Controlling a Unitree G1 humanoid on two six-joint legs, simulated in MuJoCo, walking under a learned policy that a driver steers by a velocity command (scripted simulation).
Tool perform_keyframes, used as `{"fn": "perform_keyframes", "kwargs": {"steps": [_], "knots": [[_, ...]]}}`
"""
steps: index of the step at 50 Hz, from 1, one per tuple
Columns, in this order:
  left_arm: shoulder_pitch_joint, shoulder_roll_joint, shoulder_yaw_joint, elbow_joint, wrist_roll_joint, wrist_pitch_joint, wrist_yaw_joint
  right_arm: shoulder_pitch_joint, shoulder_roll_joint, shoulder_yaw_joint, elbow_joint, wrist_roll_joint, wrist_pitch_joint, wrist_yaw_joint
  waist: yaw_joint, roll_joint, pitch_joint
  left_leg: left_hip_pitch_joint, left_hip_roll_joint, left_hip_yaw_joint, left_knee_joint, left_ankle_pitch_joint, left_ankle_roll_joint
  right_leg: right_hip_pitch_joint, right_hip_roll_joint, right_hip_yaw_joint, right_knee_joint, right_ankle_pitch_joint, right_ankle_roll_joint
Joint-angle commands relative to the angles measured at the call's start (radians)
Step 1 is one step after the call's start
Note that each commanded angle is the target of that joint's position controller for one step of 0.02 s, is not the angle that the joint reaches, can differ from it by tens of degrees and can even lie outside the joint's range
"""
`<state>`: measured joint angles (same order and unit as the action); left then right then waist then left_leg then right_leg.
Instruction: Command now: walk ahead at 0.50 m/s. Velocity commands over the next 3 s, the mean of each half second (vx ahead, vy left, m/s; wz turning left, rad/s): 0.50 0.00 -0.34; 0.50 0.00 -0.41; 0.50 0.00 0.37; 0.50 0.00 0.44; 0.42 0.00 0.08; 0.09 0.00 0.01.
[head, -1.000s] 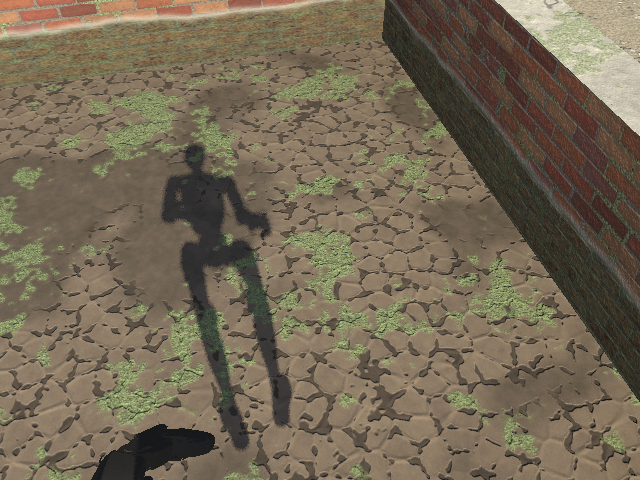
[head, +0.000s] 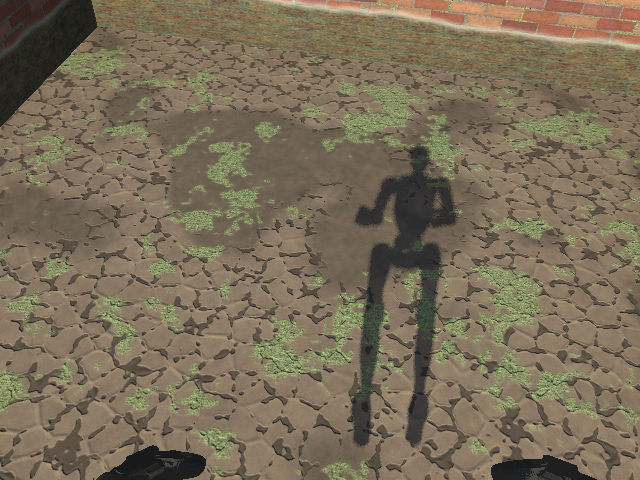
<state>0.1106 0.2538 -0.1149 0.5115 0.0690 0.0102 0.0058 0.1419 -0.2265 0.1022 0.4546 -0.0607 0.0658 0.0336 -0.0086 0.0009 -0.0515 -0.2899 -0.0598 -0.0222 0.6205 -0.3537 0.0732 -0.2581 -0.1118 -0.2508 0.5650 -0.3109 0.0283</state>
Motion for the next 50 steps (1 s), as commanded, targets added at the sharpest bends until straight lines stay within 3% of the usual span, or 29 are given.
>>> {"fn": "perform_keyframes", "kwargs": {"steps": [1, 5, 10, 14, 15, 17, 21, 22, 23, 24, 25, 26, 27, 28, 31, 33, 36, 37, 39, 40, 41, 42, 43, 44, 45, 46, 48, 50], "knots": [[-0.101, 0.063, 0.003, -0.122, -0.002, -0.016, -0.006, -0.079, -0.118, -0.030, -0.089, -0.012, -0.029, -0.005, -0.027, 0.040, -0.099, 0.022, 0.146, -0.183, -0.127, 0.565, -0.045, 0.098, -0.050, 0.189, -0.070, 0.170, -0.050], [-0.077, 0.066, -0.004, -0.119, -0.009, -0.004, -0.007, -0.081, -0.100, -0.016, -0.077, -0.028, -0.034, -0.007, -0.043, 0.025, -0.114, 0.088, 0.155, -0.146, -0.140, 0.518, -0.044, 0.075, -0.050, 0.234, -0.116, 0.145, -0.056], [-0.065, 0.086, 0.007, -0.123, -0.018, 0.016, -0.009, -0.082, -0.110, -0.020, -0.056, -0.027, -0.040, -0.004, -0.039, 0.025, -0.073, 0.072, 0.160, -0.096, -0.162, 0.474, -0.033, 0.067, -0.021, 0.282, -0.122, 0.138, -0.068], [-0.059, 0.088, 0.020, -0.133, -0.014, 0.032, -0.011, -0.087, -0.114, -0.027, -0.049, -0.027, -0.032, -0.012, -0.031, 0.023, -0.072, 0.085, 0.160, -0.051, -0.155, 0.469, -0.028, 0.036, 0.005, 0.308, -0.096, 0.165, -0.070], [-0.064, 0.077, 0.015, -0.148, 0.005, 0.028, -0.021, -0.130, -0.108, -0.023, -0.068, -0.024, -0.034, -0.005, -0.011, -0.009, -0.031, 0.054, 0.156, -0.042, -0.141, 0.547, -0.029, 0.025, 0.016, 0.307, -0.063, 0.279, -0.067], [-0.039, 0.086, 0.022, -0.148, 0.013, 0.030, -0.025, -0.112, -0.115, -0.028, -0.063, -0.033, -0.034, -0.007, -0.012, -0.004, -0.102, 0.086, 0.160, -0.010, -0.113, 0.565, -0.036, 0.037, 0.020, 0.321, -0.034, 0.354, -0.070], [-0.055, 0.099, 0.036, -0.164, 0.005, 0.040, -0.024, -0.098, -0.112, -0.033, -0.058, -0.041, -0.030, -0.014, -0.022, -0.015, -0.123, 0.102, 0.166, 0.043, -0.079, 0.474, -0.035, -0.011, 0.031, 0.352, -0.024, 0.394, -0.078], [-0.063, 0.112, 0.046, -0.159, -0.014, 0.052, -0.012, -0.045, -0.114, -0.040, -0.032, -0.046, -0.025, -0.022, -0.046, 0.002, -0.159, 0.134, 0.167, 0.052, -0.081, 0.357, -0.033, -0.029, 0.027, 0.383, -0.049, 0.283, -0.091], [-0.073, 0.081, 0.050, -0.148, -0.040, 0.061, -0.005, -0.029, -0.127, -0.050, 0.003, -0.034, -0.026, -0.023, -0.032, 0.030, -0.138, 0.131, 0.201, 0.024, -0.198, 0.075, -0.011, -0.060, 0.040, 0.388, -0.027, 0.024, -0.060], [-0.096, 0.085, 0.054, -0.164, -0.054, 0.059, -0.003, -0.089, -0.143, -0.051, -0.009, -0.039, -0.031, -0.023, -0.019, 0.075, -0.067, 0.059, 0.241, -0.005, -0.276, -0.081, 0.010, -0.087, 0.066, 0.340, 0.006, -0.016, -0.039], [-0.079, 0.084, 0.058, -0.156, -0.054, 0.068, 0.010, -0.120, -0.159, -0.062, 0.005, -0.023, -0.027, -0.036, 0.008, 0.105, -0.006, 0.033, 0.271, -0.007, -0.329, -0.117, 0.043, -0.102, 0.086, 0.290, 0.051, -0.004, -0.024], [-0.046, 0.069, 0.053, -0.153, -0.023, 0.061, 0.007, -0.194, -0.138, -0.053, -0.014, -0.013, -0.027, -0.036, 0.046, 0.077, 0.080, -0.017, 0.295, 0.008, -0.321, 0.010, 0.058, -0.109, 0.097, 0.257, 0.099, 0.044, -0.016], [-0.013, 0.064, 0.055, -0.146, -0.007, 0.060, 0.008, -0.186, -0.139, -0.056, -0.002, -0.012, -0.030, -0.040, 0.049, 0.065, 0.049, -0.003, 0.301, 0.039, -0.291, 0.059, 0.060, -0.092, 0.092, 0.261, 0.116, 0.064, -0.020], [0.005, 0.070, 0.060, -0.146, -0.006, 0.058, 0.007, -0.167, -0.144, -0.061, 0.012, -0.012, -0.033, -0.042, 0.044, 0.040, 0.023, 0.030, 0.298, 0.073, -0.255, 0.071, 0.056, -0.095, 0.087, 0.273, 0.121, 0.108, -0.033], [-0.010, 0.089, 0.074, -0.160, -0.030, 0.057, 0.002, -0.110, -0.138, -0.070, 0.040, -0.026, -0.030, -0.049, 0.006, -0.065, -0.015, 0.079, 0.238, 0.184, -0.126, -0.020, 0.014, -0.117, 0.093, 0.332, 0.084, 0.320, -0.092], [-0.019, 0.093, 0.078, -0.174, -0.031, 0.060, 0.000, -0.090, -0.119, -0.069, 0.042, -0.034, -0.024, -0.049, -0.006, -0.106, -0.025, 0.089, 0.192, 0.218, -0.032, -0.076, -0.013, -0.143, 0.101, 0.405, 0.046, 0.385, -0.138], [-0.027, 0.127, 0.090, -0.195, -0.029, 0.058, -0.006, -0.070, -0.094, -0.067, 0.030, -0.033, -0.023, -0.048, -0.013, -0.140, -0.035, 0.127, 0.114, 0.208, 0.111, -0.166, -0.036, -0.232, 0.067, 0.597, -0.080, 0.282, -0.204], [-0.062, 0.142, 0.092, -0.207, -0.029, 0.054, -0.011, -0.053, -0.077, -0.062, 0.019, -0.036, -0.030, -0.045, -0.034, -0.165, -0.039, 0.126, 0.086, 0.174, 0.144, -0.179, -0.041, -0.253, 0.043, 0.682, -0.128, 0.200, -0.229], [-0.124, 0.126, 0.084, -0.230, -0.030, 0.047, -0.018, -0.030, -0.076, -0.059, 0.012, -0.043, -0.053, -0.036, -0.055, -0.171, -0.068, 0.109, 0.071, 0.085, 0.143, -0.164, -0.038, -0.242, 0.017, 0.758, -0.151, 0.156, -0.246], [-0.157, 0.095, 0.073, -0.238, -0.031, 0.048, -0.019, -0.008, -0.075, -0.053, 0.019, -0.056, -0.066, -0.031, -0.063, -0.141, -0.104, 0.129, 0.090, 0.059, 0.080, -0.101, -0.033, -0.213, 0.023, 0.724, -0.119, 0.174, -0.228], [-0.184, 0.059, 0.061, -0.244, -0.041, 0.052, -0.019, -0.002, -0.087, -0.050, 0.024, -0.068, -0.078, -0.026, -0.057, -0.071, -0.131, 0.164, 0.129, 0.044, -0.024, 0.037, -0.020, -0.190, 0.049, 0.655, -0.059, 0.159, -0.185], [-0.138, 0.021, 0.049, -0.233, -0.042, 0.054, -0.018, -0.037, -0.106, -0.047, 0.023, -0.077, -0.082, -0.024, -0.010, 0.047, -0.144, 0.172, 0.192, 0.013, -0.106, 0.097, 0.007, -0.174, 0.092, 0.564, 0.002, 0.108, -0.123], [-0.076, -0.003, 0.040, -0.209, -0.031, 0.053, -0.022, -0.130, -0.072, -0.026, 0.004, -0.071, -0.085, -0.021, 0.053, 0.134, -0.109, 0.106, 0.232, -0.015, -0.162, 0.114, 0.036, -0.105, 0.111, 0.509, -0.004, 0.096, -0.072], [-0.068, -0.004, 0.035, -0.191, -0.014, 0.052, -0.028, -0.187, -0.022, -0.004, -0.021, -0.053, -0.086, -0.018, 0.070, 0.115, -0.071, 0.049, 0.220, 0.010, -0.190, 0.085, 0.034, -0.040, 0.112, 0.509, -0.038, 0.114, -0.051], [-0.092, 0.001, 0.034, -0.187, -0.003, 0.051, -0.030, -0.172, -0.020, 0.002, -0.022, -0.034, -0.087, -0.016, 0.055, 0.064, -0.049, 0.033, 0.203, 0.013, -0.214, 0.056, 0.018, -0.004, 0.111, 0.520, -0.053, 0.118, -0.055], [-0.108, 0.010, 0.034, -0.185, 0.001, 0.049, -0.032, -0.148, -0.049, -0.001, -0.016, -0.020, -0.085, -0.016, 0.049, 0.020, -0.025, 0.040, 0.196, 0.011, -0.230, 0.056, 0.012, 0.002, 0.107, 0.525, -0.067, 0.138, -0.065], [-0.123, 0.012, 0.026, -0.178, 0.005, 0.039, -0.038, -0.103, -0.086, -0.005, -0.007, -0.016, -0.079, -0.021, 0.038, -0.010, -0.005, 0.084, 0.187, 0.004, -0.241, 0.088, 0.010, -0.012, 0.097, 0.533, -0.096, 0.185, -0.077], [-0.140, 0.006, 0.015, -0.171, 0.009, 0.025, -0.040, -0.076, -0.087, -0.001, -0.005, -0.017, -0.069, -0.023, 0.029, -0.026, -0.010, 0.119, 0.183, -0.014, -0.259, 0.108, 0.018, -0.010, 0.085, 0.530, -0.116, 0.206, -0.081]]}}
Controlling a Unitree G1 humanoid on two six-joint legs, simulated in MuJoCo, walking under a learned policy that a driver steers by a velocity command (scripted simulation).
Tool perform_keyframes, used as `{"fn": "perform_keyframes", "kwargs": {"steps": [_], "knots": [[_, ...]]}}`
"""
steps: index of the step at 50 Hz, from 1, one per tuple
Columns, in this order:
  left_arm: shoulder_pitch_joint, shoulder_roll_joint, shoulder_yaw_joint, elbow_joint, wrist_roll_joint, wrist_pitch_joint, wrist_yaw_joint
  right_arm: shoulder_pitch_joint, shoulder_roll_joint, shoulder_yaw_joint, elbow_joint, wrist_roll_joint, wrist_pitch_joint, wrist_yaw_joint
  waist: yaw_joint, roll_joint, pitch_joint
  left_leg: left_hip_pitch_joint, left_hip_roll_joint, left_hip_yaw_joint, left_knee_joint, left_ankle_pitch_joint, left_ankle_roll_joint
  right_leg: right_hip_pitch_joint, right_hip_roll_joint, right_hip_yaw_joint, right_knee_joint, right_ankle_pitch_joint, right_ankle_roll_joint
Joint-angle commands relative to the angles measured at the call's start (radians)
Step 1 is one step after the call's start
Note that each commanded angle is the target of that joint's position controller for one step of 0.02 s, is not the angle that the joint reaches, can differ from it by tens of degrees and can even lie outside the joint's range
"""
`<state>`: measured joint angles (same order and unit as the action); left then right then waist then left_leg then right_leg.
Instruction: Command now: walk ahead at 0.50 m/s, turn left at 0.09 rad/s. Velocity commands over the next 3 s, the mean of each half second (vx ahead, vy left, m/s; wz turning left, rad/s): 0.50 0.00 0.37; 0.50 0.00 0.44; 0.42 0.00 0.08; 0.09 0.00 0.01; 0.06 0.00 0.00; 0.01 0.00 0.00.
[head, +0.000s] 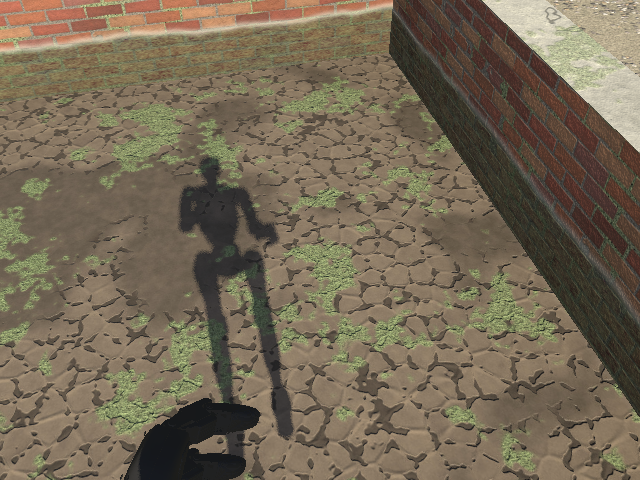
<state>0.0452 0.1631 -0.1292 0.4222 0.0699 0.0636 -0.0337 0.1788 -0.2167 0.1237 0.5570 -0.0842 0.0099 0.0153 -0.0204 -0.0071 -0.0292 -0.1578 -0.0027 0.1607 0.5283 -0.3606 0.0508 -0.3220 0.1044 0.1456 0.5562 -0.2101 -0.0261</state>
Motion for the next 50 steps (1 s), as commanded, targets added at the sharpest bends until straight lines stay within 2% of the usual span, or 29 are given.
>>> {"fn": "perform_keyframes", "kwargs": {"steps": [1, 4, 6, 7, 11, 12, 14, 21, 22, 23, 24, 25, 26, 29, 32, 37, 41, 42, 44, 46, 48, 50], "knots": [[-0.083, 0.093, 0.024, -0.078, 0.011, -0.035, -0.001, -0.106, -0.095, -0.021, -0.106, 0.008, -0.009, -0.004, 0.039, -0.025, -0.035, -0.003, 0.121, -0.208, -0.177, 0.117, 0.046, 0.057, -0.136, 0.129, -0.114, 0.112, -0.027], [-0.090, 0.078, 0.009, -0.065, 0.027, -0.051, 0.000, -0.090, -0.082, -0.015, -0.098, 0.009, 0.006, 0.004, 0.041, -0.055, -0.050, 0.032, 0.109, -0.256, -0.198, 0.140, 0.055, 0.069, -0.159, 0.110, -0.140, 0.145, -0.032], [-0.106, 0.086, 0.007, -0.063, 0.023, -0.060, 0.001, -0.090, -0.098, -0.022, -0.100, 0.011, 0.014, 0.008, 0.034, -0.041, -0.049, 0.045, 0.104, -0.278, -0.205, 0.162, 0.059, 0.068, -0.163, 0.092, -0.141, 0.166, -0.029], [-0.113, 0.085, 0.005, -0.063, 0.022, -0.061, 0.002, -0.099, -0.094, -0.021, -0.101, 0.008, 0.017, 0.010, 0.033, -0.025, -0.041, 0.037, 0.100, -0.285, -0.209, 0.179, 0.060, 0.076, -0.164, 0.084, -0.147, 0.176, -0.023], [-0.132, 0.101, 0.010, -0.064, 0.021, -0.065, 0.012, -0.096, -0.112, -0.035, -0.110, 0.008, 0.037, 0.014, 0.021, -0.009, -0.066, 0.023, 0.088, -0.326, -0.198, 0.235, 0.064, 0.118, -0.163, 0.027, -0.128, 0.216, -0.013], [-0.119, 0.121, 0.016, -0.060, 0.016, -0.066, 0.019, -0.089, -0.131, -0.043, -0.125, 0.020, 0.045, 0.016, 0.009, -0.011, -0.063, 0.019, 0.088, -0.327, -0.172, 0.292, 0.059, 0.125, -0.162, 0.012, -0.112, 0.301, -0.009], [-0.122, 0.125, 0.020, -0.062, 0.020, -0.064, 0.027, -0.085, -0.133, -0.049, -0.136, 0.018, 0.057, 0.014, 0.007, -0.009, -0.096, -0.002, 0.077, -0.340, -0.144, 0.331, 0.052, 0.157, -0.165, -0.020, -0.088, 0.338, -0.008], [-0.103, 0.141, 0.038, -0.059, 0.032, -0.059, 0.038, -0.121, -0.142, -0.066, -0.192, 0.019, 0.075, -0.002, 0.016, 0.016, -0.118, -0.087, 0.058, -0.398, -0.091, 0.416, 0.047, 0.184, -0.176, -0.102, -0.039, 0.307, 0.009], [-0.130, 0.138, 0.032, -0.083, 0.034, -0.062, 0.033, -0.125, -0.131, -0.058, -0.210, 0.004, 0.068, 0.006, 0.001, 0.024, -0.101, -0.094, 0.061, -0.389, -0.064, 0.498, 0.030, 0.156, -0.185, -0.106, -0.034, 0.350, 0.015], [-0.122, 0.140, 0.035, -0.083, 0.037, -0.064, 0.032, -0.120, -0.136, -0.061, -0.211, 0.002, 0.065, 0.006, 0.001, 0.025, -0.126, -0.092, 0.059, -0.397, -0.049, 0.539, 0.024, 0.162, -0.190, -0.112, -0.024, 0.355, 0.018], [-0.052, 0.156, 0.051, -0.025, 0.028, -0.065, 0.042, -0.097, -0.125, -0.062, -0.184, 0.015, 0.072, -0.011, 0.018, -0.010, -0.238, -0.117, 0.066, -0.443, -0.078, 0.237, 0.068, 0.288, -0.190, -0.113, -0.057, 0.091, -0.007], [-0.122, 0.168, 0.047, -0.062, 0.024, -0.065, 0.038, -0.117, -0.102, -0.051, -0.214, 0.012, 0.068, 0.000, -0.010, -0.037, -0.124, -0.189, 0.060, -0.431, -0.080, 0.203, 0.067, 0.236, -0.210, -0.104, -0.090, 0.123, -0.015], [-0.140, 0.160, 0.049, -0.064, 0.022, -0.064, 0.041, -0.116, -0.104, -0.054, -0.210, 0.012, 0.065, 0.004, -0.009, -0.027, -0.096, -0.229, 0.057, -0.437, -0.081, 0.175, 0.062, 0.241, -0.216, -0.106, -0.095, 0.118, -0.025], [-0.110, 0.168, 0.057, -0.055, 0.018, -0.069, 0.051, -0.112, -0.127, -0.064, -0.212, 0.020, 0.059, 0.008, 0.001, 0.047, -0.069, -0.293, 0.056, -0.471, -0.091, 0.194, 0.061, 0.278, -0.222, -0.140, -0.081, 0.085, -0.024], [-0.089, 0.168, 0.063, -0.044, 0.018, -0.076, 0.057, -0.118, -0.127, -0.067, -0.218, 0.027, 0.061, 0.007, 0.011, 0.074, -0.066, -0.316, 0.058, -0.513, -0.096, 0.230, 0.069, 0.297, -0.216, -0.179, -0.069, 0.035, -0.015], [-0.069, 0.163, 0.073, -0.029, 0.020, -0.080, 0.057, -0.109, -0.121, -0.075, -0.225, 0.034, 0.066, 0.003, 0.008, 0.057, -0.078, -0.333, 0.042, -0.542, -0.065, 0.296, 0.063, 0.323, -0.228, -0.221, -0.053, 0.017, -0.021], [-0.060, 0.146, 0.067, -0.023, 0.017, -0.085, 0.051, -0.107, -0.091, -0.064, -0.224, 0.028, 0.061, 0.004, -0.003, 0.050, -0.088, -0.308, 0.029, -0.539, -0.069, 0.310, 0.043, 0.325, -0.242, -0.229, -0.071, -0.007, -0.022], [-0.054, 0.154, 0.065, -0.033, 0.012, -0.085, 0.049, -0.111, -0.091, -0.062, -0.229, 0.031, 0.056, 0.004, -0.008, 0.038, -0.069, -0.314, 0.036, -0.543, -0.077, 0.458, 0.010, 0.322, -0.232, -0.231, -0.057, 0.024, -0.018], [-0.019, 0.144, 0.059, -0.031, 0.014, -0.087, 0.046, -0.116, -0.099, -0.059, -0.217, 0.025, 0.050, 0.001, 0.000, 0.077, -0.108, -0.260, 0.036, -0.552, -0.084, 0.565, -0.003, 0.337, -0.233, -0.230, -0.063, 0.023, -0.004], [-0.001, 0.147, 0.055, -0.029, 0.014, -0.088, 0.044, -0.124, -0.087, -0.052, -0.211, 0.021, 0.048, 0.000, 0.001, 0.067, -0.115, -0.228, 0.036, -0.555, -0.096, 0.568, 0.000, 0.345, -0.238, -0.228, -0.084, 0.021, 0.002], [0.002, 0.155, 0.055, -0.038, 0.018, -0.084, 0.044, -0.137, -0.081, -0.046, -0.208, 0.022, 0.046, 0.002, 0.003, 0.038, -0.092, -0.234, 0.033, -0.551, -0.105, 0.547, -0.002, 0.355, -0.243, -0.232, -0.099, 0.033, 0.001], [0.020, 0.156, 0.052, -0.040, 0.020, -0.079, 0.043, -0.142, -0.081, -0.042, -0.200, 0.018, 0.041, 0.004, 0.006, 0.038, -0.096, -0.228, 0.030, -0.541, -0.112, 0.527, -0.006, 0.370, -0.250, -0.228, -0.113, 0.046, -0.004]]}}
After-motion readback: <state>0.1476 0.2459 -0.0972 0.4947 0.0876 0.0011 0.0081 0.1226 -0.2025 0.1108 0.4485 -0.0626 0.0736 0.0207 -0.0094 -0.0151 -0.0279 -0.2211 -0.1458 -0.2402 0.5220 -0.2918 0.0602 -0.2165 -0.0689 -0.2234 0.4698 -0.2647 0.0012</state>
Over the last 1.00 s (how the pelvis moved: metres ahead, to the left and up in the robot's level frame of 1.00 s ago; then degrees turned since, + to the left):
-0.02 -0.02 0.00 -25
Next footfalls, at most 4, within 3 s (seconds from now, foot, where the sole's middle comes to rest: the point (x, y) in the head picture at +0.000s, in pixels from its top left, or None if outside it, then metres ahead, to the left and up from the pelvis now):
none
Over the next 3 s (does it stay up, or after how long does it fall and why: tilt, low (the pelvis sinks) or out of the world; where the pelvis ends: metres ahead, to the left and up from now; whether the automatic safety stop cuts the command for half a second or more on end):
stays up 0.02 -0.03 0.02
